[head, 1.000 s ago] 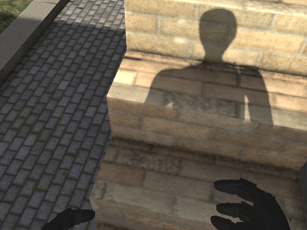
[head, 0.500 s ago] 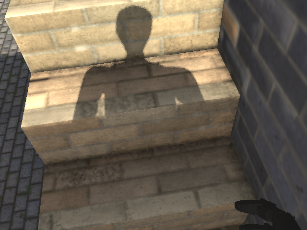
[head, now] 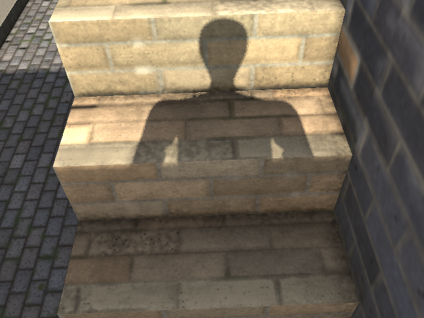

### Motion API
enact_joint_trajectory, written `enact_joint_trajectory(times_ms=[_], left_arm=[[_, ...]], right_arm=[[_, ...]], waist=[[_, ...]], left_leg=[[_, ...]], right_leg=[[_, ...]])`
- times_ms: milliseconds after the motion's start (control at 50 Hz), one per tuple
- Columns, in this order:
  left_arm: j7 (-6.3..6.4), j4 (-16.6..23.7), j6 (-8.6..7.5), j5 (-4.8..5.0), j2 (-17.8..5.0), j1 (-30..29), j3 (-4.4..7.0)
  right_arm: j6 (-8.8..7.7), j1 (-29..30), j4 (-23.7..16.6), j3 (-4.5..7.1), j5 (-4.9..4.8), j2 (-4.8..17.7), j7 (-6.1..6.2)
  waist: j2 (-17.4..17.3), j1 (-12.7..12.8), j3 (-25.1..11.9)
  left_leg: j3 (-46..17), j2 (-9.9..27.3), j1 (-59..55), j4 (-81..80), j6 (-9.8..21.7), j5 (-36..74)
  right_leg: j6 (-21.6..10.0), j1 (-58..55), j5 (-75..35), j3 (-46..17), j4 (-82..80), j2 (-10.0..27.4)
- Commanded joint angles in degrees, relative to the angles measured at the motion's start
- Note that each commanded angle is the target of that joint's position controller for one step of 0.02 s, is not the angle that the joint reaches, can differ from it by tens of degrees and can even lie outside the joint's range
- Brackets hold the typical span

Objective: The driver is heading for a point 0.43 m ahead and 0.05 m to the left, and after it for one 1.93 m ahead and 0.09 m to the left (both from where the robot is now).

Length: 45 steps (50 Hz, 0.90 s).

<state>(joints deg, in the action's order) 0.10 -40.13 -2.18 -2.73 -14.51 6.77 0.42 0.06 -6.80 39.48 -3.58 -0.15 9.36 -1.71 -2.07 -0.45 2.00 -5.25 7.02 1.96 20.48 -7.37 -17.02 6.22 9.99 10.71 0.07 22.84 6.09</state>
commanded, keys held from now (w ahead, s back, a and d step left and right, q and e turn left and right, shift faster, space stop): w+q+shift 0.26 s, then w+shift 0.16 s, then w+e+shift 0.58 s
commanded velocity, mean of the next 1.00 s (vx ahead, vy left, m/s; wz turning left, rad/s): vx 1.00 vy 0.00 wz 0.05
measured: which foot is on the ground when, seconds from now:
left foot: down 0.00-1.00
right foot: down 0.00-1.00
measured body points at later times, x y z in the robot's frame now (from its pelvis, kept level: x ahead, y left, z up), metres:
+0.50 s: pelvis -0.01 +0.05 +0.00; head +0.01 +0.07 +0.45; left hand +0.14 +0.32 -0.08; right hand +0.28 -0.06 -0.04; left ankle -0.06 +0.20 -0.74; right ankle +0.02 -0.18 -0.74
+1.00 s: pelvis -0.01 +0.04 +0.00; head +0.01 +0.02 +0.45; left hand +0.19 +0.25 -0.09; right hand +0.22 -0.17 -0.06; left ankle -0.06 +0.20 -0.74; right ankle +0.02 -0.19 -0.74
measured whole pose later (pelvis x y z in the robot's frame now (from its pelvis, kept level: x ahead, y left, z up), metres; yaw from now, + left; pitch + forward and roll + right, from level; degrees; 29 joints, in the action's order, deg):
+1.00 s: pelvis -0.01 +0.04 +0.00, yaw -4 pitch +0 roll +2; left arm 0.1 -42.0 -3.6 1.6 -12.2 6.0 -1.1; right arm -2.4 -1.1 31.5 -3.8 1.8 10.9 -1.7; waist -0.7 -0.2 1.2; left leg 1.8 3.0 5.9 23.8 -4.1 -18.0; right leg 2.3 17.0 11.2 -8.0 26.5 9.2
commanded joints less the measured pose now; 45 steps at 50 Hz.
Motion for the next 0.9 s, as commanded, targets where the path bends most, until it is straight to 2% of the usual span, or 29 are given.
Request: enact_joint_trajectory(times_ms=[20,80,100,120,140,160,180,200,220,240,260,280,320,380,420,460,540,600,640,660,680,700,720,760,800,820,840,880,900], left_arm=[[0.74,4.84,-0.69,0.81,-7.9,-0.05,2.65],[2.11,6.22,-0.43,0.7,-8.8,0.88,3.65],[2.37,7.31,0.17,0.26,-8.03,-0.27,3.88],[2.66,8.18,0.24,0.79,-7.95,-0.28,4.21],[3.51,7.76,-0.13,1.91,-6.52,-1.47,3.42],[3.42,9.75,-0.74,2.65,-6.72,-3.16,2.96],[3.29,9.99,-1.2,2.71,-6.47,-3.95,2.68],[3.06,10.17,-1.44,2.61,-6.23,-4.8,2.47],[2.99,10.0,-1.69,3.12,-6.61,-4.37,2.65],[2.67,9.93,-1.72,2.95,-5.97,-5.71,2.39],[2.53,10.55,-2.11,2.55,-4.79,-6.81,1.69],[2.82,10.21,-2.38,2.79,-4.62,-4.99,1.86],[2.97,10.29,-2.35,2.29,-4.42,-5.51,1.54],[2.87,11.68,-2.4,1.37,-3.18,-8.14,0.44],[2.81,11.4,-2.62,0.94,-2.31,-7.24,-0.4],[2.25,10.72,-3.22,0.57,-0.69,-6.41,-1.69],[1.54,8.24,-3.05,0.32,-1.59,-6.15,-2.82],[1.2,5.98,-2.68,0.67,-2.0,-5.76,-3.39],[1.05,4.96,-2.7,1.83,-2.9,-4.77,-2.71],[0.9,4.78,-2.73,2.02,-3.01,-5.31,-2.66],[1.61,4.2,-2.62,2.76,-5.01,-5.33,-1.9],[1.58,4.24,-2.48,2.84,-4.3,-5.74,-2.01],[0.99,4.38,-2.68,2.94,-3.27,-6.89,-2.29],[0.34,4.0,-2.89,2.96,-3.17,-6.13,-1.99],[-0.08,4.15,-3.1,3.16,-2.54,-6.97,-1.65],[0.13,3.54,-2.79,3.43,-1.19,-6.41,-1.72],[0.05,3.65,-2.54,3.28,-2.21,-6.31,-1.11],[0.47,3.17,-2.07,4.06,-2.62,-6.14,-0.74],[0.49,3.39,-1.82,4.08,-2.53,-6.37,-0.71]], right_arm=[[-0.93,6.33,-8.69,1.51,-0.2,1.88,-1.06],[-0.93,8.04,-11.86,2.24,-0.3,1.7,-1.59],[-1.48,7.29,-12.57,2.58,-0.54,1.43,-1.95],[-1.83,7.19,-13.14,3.2,-0.8,1.65,-2.13],[-1.32,7.83,-14.09,4.06,-1.67,2.21,-1.61],[-1.28,7.57,-14.63,4.32,-1.13,2.85,-0.77],[-1.12,7.34,-15.26,4.44,-1.16,2.73,-0.17],[-1.0,6.75,-15.85,4.64,-0.88,3.41,-0.18],[-1.17,5.87,-16.08,5.28,-0.74,4.59,-0.45],[-0.98,7.12,-16.37,5.97,-1.59,5.99,-0.9],[-1.33,7.27,-16.31,6.13,-1.32,6.41,-1.62],[-1.4,8.23,-16.36,6.06,-0.84,6.66,-2.1],[-1.85,9.22,-16.34,5.58,-0.73,5.6,-2.4],[-2.93,10.71,-16.37,4.65,-0.41,4.56,-2.7],[-3.33,11.47,-16.41,4.02,0.05,4.68,-2.98],[-3.86,14.03,-16.66,2.41,1.1,2.49,-3.12],[-4.16,17.99,-17.71,0.68,2.38,2.1,-3.15],[-4.28,19.12,-17.67,-0.45,3.07,1.74,-3.32],[-4.58,18.6,-17.66,-1.41,3.23,1.19,-3.35],[-4.69,19.11,-17.49,-1.57,3.15,1.15,-3.46],[-4.78,17.19,-17.27,-1.78,3.37,1.55,-2.8],[-5.07,17.96,-17.27,-2.14,3.29,1.16,-2.69],[-5.16,18.44,-17.31,-1.79,3.36,2.01,-2.77],[-5.06,18.19,-17.17,-1.37,3.24,2.76,-2.6],[-5.51,17.76,-16.66,-1.24,3.01,3.49,-1.9],[-5.25,17.75,-16.28,-1.19,2.18,2.31,-1.68],[-5.59,17.05,-16.18,-1.29,1.93,2.19,-1.97],[-4.68,13.98,-14.97,-0.17,1.8,3.42,-1.56],[-4.28,13.53,-14.92,0.06,1.84,3.47,-1.27]], waist=[[0.31,0.46,-5.61],[1.93,0.48,-5.16],[2.5,0.56,-6.02],[3.05,0.64,-6.33],[5.3,0.07,-5.71],[5.25,0.06,-2.59],[6.31,-0.3,-2.95],[5.39,-0.98,-3.8],[3.96,-1.18,-4.79],[1.91,-1.28,-5.12],[-0.12,-1.83,-7.61],[-3.5,-0.78,-9.44],[-5.6,-0.82,-9.28],[-4.95,-1.33,-10.01],[-6.11,-1.0,-10.85],[-6.22,-0.26,-11.92],[-4.55,-0.72,-11.53],[-2.45,-1.42,-11.41],[-1.96,-1.79,-11.75],[-1.32,-1.78,-10.85],[1.95,-2.21,-8.73],[2.17,-2.02,-7.76],[2.13,-2.17,-6.3],[0.5,-1.52,-7.88],[0.98,-0.76,-8.34],[1.12,-0.76,-5.72],[0.35,-0.2,-6.02],[-3.15,-1.02,-7.27],[-2.34,-0.79,-6.82]], left_leg=[[-0.96,-4.26,9.52,-0.12,1.16,14.59],[-1.96,-5.58,10.89,2.36,1.24,17.6],[-1.83,-6.57,10.88,3.36,1.46,16.04],[-1.14,-6.96,12.42,4.63,2.5,12.29],[-0.62,-7.85,12.53,6.49,3.35,8.01],[-1.08,-8.5,14.59,8.67,4.34,10.48],[-1.5,-8.29,14.5,9.83,4.58,12.18],[-2.2,-8.11,13.43,10.12,5.02,15.37],[-3.04,-7.97,13.09,9.79,5.69,18.78],[-4.15,-8.0,14.49,9.79,6.03,23.26],[-5.53,-7.55,15.36,8.77,7.27,25.67],[-6.19,-7.28,14.78,8.47,8.07,27.46],[-6.52,-7.4,16.09,7.41,8.44,28.46],[-7.84,-7.16,17.44,6.53,8.27,27.56],[-9.72,-6.32,18.24,5.02,8.29,29.5],[-10.52,-5.16,16.95,2.92,7.7,28.24],[-9.95,-3.69,13.19,1.24,5.36,28.11],[-7.76,-2.61,10.45,0.45,4.26,25.94],[-5.84,-2.83,8.11,0.64,3.15,20.61],[-5.02,-2.97,7.69,0.66,2.71,18.5],[-4.91,-3.0,7.3,0.55,2.1,15.19],[-4.23,-3.07,6.47,0.57,1.72,13.42],[-3.45,-3.49,6.11,-0.07,1.3,14.33],[-1.39,-3.71,3.71,0.73,1.09,15.96],[-0.16,-3.26,1.22,1.07,1.51,14.44],[-0.16,-3.53,0.88,0.61,1.32,14.97],[0.18,-2.93,0.26,0.2,1.62,14.41],[2.06,-3.09,-2.08,0.64,2.75,13.0],[2.6,-2.91,-2.95,0.51,2.75,13.06]], right_leg=[[-3.07,-10.66,-14.46,-1.24,-1.65,2.15],[-3.26,-9.94,-19.9,3.19,-1.27,3.63],[-3.25,-9.76,-18.49,4.38,-1.35,3.52],[-4.42,-9.3,-12.79,5.79,-1.37,4.25],[-7.08,-7.23,-6.25,7.37,-1.65,3.8],[-7.79,-4.59,-4.07,9.41,-2.22,4.06],[-8.2,-4.06,-2.65,10.25,-1.93,4.27],[-8.48,-4.18,-2.29,11.55,-1.03,3.88],[-8.4,-5.14,-1.32,12.92,0.3,3.37],[-8.27,-5.45,-2.52,13.05,1.53,3.01],[-8.02,-8.5,-3.54,13.15,3.18,2.85],[-7.74,-9.64,-2.01,12.9,4.14,2.72],[-7.29,-11.17,-1.15,12.15,3.73,2.59],[-7.09,-13.59,-4.09,11.55,2.88,2.91],[-6.94,-16.51,-5.89,11.11,2.35,3.05],[-6.52,-18.39,-10.56,9.56,-1.44,4.34],[-6.32,-18.43,-17.7,7.81,-7.98,6.84],[-6.12,-16.82,-16.97,6.12,-10.46,7.17],[-5.88,-14.17,-14.66,4.57,-11.05,7.14],[-5.89,-12.35,-13.03,3.66,-11.13,6.91],[-5.71,-10.18,-11.64,3.65,-11.25,6.69],[-6.14,-7.73,-11.72,2.69,-11.78,6.68],[-6.41,-5.81,-12.93,1.98,-11.71,6.36],[-6.84,-4.39,-12.98,0.84,-10.5,5.6],[-7.66,-0.93,-8.95,0.08,-9.14,4.14],[-7.36,2.54,-6.35,-0.12,-9.4,3.68],[-6.87,4.0,-2.58,-0.03,-8.41,3.2],[-7.56,7.1,0.06,-1.66,-5.53,2.85],[-7.68,9.18,0.58,-1.82,-4.39,2.29]])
